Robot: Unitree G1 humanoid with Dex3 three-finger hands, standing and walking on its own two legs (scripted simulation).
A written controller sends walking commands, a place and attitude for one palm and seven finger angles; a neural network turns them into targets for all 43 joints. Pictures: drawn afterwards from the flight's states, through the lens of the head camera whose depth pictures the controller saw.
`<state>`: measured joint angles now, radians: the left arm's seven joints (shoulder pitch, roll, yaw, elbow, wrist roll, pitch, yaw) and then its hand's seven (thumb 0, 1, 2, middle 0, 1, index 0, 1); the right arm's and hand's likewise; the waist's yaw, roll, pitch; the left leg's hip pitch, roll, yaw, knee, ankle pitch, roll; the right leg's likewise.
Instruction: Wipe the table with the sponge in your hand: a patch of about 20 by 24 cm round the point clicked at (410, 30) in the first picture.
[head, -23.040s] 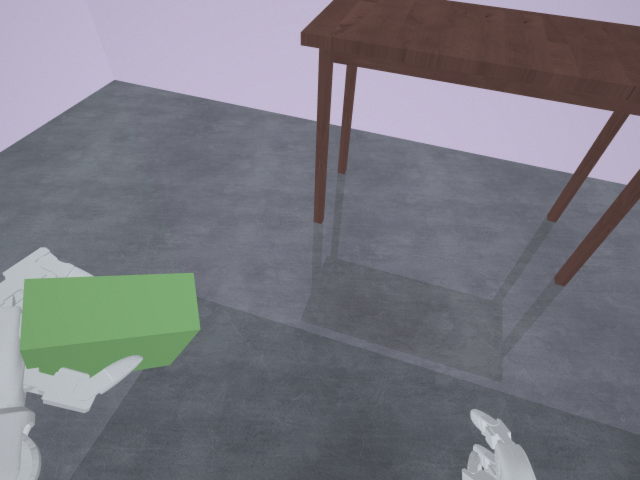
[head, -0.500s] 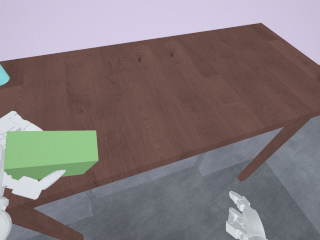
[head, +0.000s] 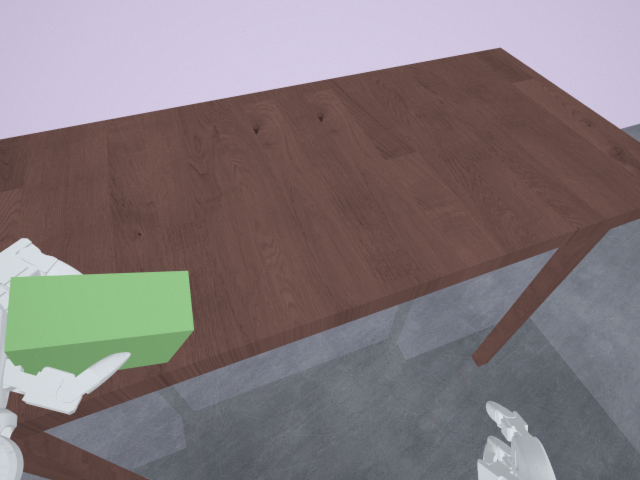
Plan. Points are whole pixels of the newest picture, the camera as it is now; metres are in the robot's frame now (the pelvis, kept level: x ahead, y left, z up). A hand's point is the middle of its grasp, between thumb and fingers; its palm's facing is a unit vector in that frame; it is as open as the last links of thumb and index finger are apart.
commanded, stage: come to a stop and stand still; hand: left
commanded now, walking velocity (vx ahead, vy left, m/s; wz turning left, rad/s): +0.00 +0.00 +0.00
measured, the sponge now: (131, 326) +0.23 +0.20 +0.13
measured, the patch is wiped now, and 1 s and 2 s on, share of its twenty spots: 0.00 0.00 0.00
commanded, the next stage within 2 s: look again from close up in 0.84 s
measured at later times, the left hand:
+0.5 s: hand out of the picture +0.23 +0.34 +0.16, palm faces +0.41 -0.84 -0.35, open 9.6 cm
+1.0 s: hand out of the picture +0.22 +0.33 +0.16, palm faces +0.38 -0.84 -0.38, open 9.6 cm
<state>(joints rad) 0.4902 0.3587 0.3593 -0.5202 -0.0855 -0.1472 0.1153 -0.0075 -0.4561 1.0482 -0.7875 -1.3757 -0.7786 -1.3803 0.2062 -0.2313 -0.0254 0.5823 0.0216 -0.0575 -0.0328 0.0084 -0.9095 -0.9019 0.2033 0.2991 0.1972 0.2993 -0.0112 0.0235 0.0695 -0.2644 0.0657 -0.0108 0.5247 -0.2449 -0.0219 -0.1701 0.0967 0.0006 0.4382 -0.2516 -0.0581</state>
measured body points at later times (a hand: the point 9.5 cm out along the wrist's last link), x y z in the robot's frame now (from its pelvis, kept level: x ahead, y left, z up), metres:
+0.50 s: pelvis +0.00 +0.08 +0.00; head +0.03 +0.11 +0.45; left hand +0.20 +0.38 +0.18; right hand +0.18 -0.14 -0.06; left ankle +0.02 +0.14 -0.74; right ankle -0.01 -0.08 -0.74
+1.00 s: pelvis -0.01 +0.08 +0.00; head +0.02 +0.11 +0.45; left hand +0.19 +0.37 +0.18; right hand +0.17 -0.14 -0.07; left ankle +0.02 +0.14 -0.74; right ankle -0.01 -0.08 -0.74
